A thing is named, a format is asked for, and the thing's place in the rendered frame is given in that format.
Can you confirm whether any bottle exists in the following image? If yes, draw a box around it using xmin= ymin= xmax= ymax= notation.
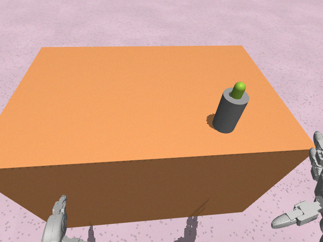
xmin=212 ymin=82 xmax=249 ymax=134

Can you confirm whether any right robot hand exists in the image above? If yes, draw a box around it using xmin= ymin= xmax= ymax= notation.
xmin=271 ymin=131 xmax=323 ymax=229

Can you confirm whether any left robot hand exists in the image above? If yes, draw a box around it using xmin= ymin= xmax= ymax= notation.
xmin=41 ymin=195 xmax=88 ymax=242

